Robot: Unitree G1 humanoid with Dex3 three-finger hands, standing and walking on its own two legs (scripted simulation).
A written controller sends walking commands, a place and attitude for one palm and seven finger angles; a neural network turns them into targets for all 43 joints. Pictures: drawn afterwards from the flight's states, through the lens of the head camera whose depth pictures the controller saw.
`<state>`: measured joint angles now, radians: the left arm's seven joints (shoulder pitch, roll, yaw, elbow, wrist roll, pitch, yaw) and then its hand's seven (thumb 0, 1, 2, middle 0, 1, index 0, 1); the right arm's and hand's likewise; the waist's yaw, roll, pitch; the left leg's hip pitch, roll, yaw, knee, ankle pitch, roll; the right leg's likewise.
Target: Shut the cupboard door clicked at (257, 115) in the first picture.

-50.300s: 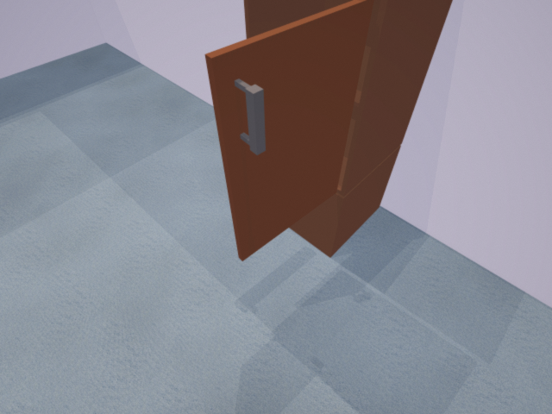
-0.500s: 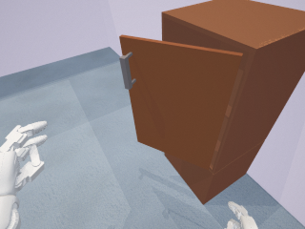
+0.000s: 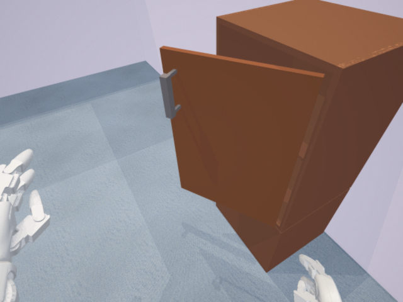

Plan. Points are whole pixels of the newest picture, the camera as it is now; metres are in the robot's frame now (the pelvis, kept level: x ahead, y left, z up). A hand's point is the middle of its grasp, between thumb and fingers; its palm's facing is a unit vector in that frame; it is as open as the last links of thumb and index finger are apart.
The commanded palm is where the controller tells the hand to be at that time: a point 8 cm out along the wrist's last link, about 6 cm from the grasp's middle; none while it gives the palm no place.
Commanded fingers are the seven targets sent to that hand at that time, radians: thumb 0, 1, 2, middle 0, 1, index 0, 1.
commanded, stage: step back with the hand held close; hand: left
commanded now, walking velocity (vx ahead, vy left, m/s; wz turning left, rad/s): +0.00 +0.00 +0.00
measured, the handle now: (172, 94) +0.61 +0.15 +0.13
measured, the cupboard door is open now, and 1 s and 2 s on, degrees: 31 31 31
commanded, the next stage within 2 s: stop stepping back and stand still in 1.68 s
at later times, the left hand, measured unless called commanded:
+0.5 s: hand (23, 230) +0.17 +0.29 +0.15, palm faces +0.37 -0.79 -0.48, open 7.4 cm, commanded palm +0.11 +0.32 +0.17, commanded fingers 0.00 0.90 0.90 -0.20 -0.30 -0.20 -0.30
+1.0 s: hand out of the picture +0.10 +0.29 +0.16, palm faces +0.48 -0.76 -0.43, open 7.4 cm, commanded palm +0.04 +0.32 +0.17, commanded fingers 0.00 0.90 0.90 -0.20 -0.30 -0.20 -0.30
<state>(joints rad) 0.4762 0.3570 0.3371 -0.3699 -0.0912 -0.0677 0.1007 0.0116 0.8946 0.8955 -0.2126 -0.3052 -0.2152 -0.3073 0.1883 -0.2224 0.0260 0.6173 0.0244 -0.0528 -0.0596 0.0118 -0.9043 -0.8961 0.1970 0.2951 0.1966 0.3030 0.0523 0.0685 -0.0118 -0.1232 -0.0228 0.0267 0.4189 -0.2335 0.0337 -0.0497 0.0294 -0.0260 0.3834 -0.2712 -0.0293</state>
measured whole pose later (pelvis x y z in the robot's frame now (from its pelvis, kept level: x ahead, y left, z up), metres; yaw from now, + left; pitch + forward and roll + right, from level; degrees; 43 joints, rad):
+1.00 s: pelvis -0.10 +0.02 -0.03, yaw +0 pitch +0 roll -2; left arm 0.49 0.41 0.45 -0.48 -0.02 -0.26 0.16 0.01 0.89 0.90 -0.21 -0.30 -0.21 -0.31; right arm 0.25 -0.22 0.01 0.61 0.00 -0.06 -0.06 0.01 -0.90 -0.90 0.20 0.30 0.20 0.30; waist 0.00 0.01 -0.01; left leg -0.49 -0.01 0.05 0.70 -0.28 0.06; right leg -0.41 0.03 -0.02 0.64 -0.24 -0.01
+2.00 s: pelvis -0.27 +0.02 -0.01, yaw -1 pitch +0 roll -2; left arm 0.61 0.47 0.42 -0.56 -0.06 -0.17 0.15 0.01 0.89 0.90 -0.21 -0.30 -0.22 -0.31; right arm 0.24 -0.16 0.02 0.60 0.00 -0.06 -0.06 0.01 -0.90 -0.90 0.20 0.30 0.20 0.30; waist -0.03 -0.02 -0.04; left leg -0.47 0.03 0.00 0.60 -0.27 -0.01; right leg -0.24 0.05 -0.02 0.51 -0.28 -0.04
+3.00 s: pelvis -0.30 +0.05 +0.00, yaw +2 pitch -1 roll -2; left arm 0.34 0.21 0.02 1.03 0.01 0.03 0.02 -0.02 1.00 0.89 -0.21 -0.30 -0.21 -0.30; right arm 0.29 -0.17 0.02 1.03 -0.02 0.03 -0.02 0.01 -0.91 -0.90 0.20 0.29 0.20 0.30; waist -0.01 -0.04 0.04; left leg -0.30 -0.01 0.01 0.47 -0.15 0.04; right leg -0.14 0.04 -0.06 0.42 -0.25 -0.03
